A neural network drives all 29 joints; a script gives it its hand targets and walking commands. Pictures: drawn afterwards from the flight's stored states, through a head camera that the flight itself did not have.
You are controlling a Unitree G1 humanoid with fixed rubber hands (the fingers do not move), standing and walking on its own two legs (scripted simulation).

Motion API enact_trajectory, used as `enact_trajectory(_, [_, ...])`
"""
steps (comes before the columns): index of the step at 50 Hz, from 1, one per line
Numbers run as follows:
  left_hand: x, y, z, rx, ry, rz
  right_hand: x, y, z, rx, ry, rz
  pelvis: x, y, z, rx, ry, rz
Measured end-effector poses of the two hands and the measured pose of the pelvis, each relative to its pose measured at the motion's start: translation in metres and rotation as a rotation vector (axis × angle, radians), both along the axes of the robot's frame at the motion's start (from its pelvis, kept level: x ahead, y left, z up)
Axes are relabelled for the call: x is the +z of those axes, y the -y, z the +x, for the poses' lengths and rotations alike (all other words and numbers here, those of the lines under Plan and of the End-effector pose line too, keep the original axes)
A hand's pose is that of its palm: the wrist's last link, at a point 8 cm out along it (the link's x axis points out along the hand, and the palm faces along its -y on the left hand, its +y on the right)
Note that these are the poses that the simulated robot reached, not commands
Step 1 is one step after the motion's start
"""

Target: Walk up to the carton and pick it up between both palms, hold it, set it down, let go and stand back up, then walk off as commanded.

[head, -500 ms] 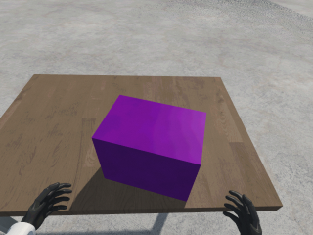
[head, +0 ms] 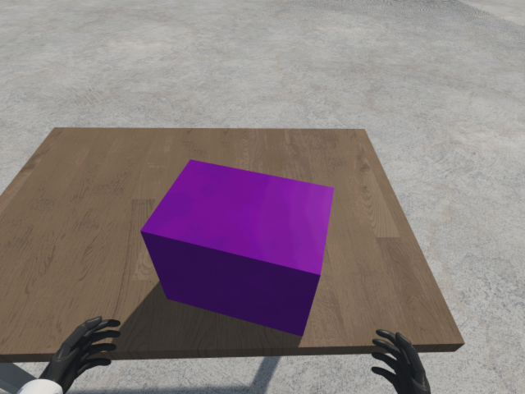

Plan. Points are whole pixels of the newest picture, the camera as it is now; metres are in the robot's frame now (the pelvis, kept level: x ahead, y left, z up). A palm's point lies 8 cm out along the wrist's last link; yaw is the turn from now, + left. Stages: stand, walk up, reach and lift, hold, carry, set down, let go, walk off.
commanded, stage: set down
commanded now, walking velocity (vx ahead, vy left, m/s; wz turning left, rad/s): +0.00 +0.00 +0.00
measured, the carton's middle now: (245, 246) +0.41 +0.04 -0.03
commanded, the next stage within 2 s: let go in 1.14 s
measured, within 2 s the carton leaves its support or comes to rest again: neither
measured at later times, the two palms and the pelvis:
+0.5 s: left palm (83, 387) +0.17 +0.26 -0.05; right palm out of the picture +0.16 -0.21 -0.05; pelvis +0.00 -0.01 +0.00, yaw +0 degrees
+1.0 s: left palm out of the picture +0.16 +0.25 -0.06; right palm out of the picture +0.16 -0.22 -0.06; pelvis +0.00 -0.01 +0.00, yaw +0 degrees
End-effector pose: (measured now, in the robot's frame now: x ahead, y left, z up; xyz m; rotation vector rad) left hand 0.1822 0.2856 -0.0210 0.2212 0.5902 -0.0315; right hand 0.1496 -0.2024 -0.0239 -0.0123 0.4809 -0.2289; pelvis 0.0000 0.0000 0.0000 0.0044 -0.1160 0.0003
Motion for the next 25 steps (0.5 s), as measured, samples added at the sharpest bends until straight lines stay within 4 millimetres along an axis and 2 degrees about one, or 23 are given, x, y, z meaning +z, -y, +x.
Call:
enact_trajectory(8, [-0.008,0.011,-0.003,0.022,-0.033,0.001,-0.005,0.005,0.008,0.033,-0.014,-0.011,0.0,0.004,0.0,0.0,-0.003,0.002])
enact_trajectory(17, [-0.022,0.023,-0.009,0.052,-0.104,0.01,-0.019,0.009,0.01,0.07,-0.073,-0.025,0.0,0.008,0.001,0.0,-0.007,0.005])
enact_trajectory(22, [-0.023,0.024,-0.009,0.06,-0.108,0.023,-0.021,0.011,0.011,0.079,-0.069,-0.033,0.0,0.009,0.002,0.0,-0.008,0.005])
enact_trajectory(25, [-0.026,0.024,-0.01,0.063,-0.125,0.041,-0.029,0.011,0.008,0.09,-0.105,-0.031,0.0,0.009,0.002,0.0,-0.008,0.005])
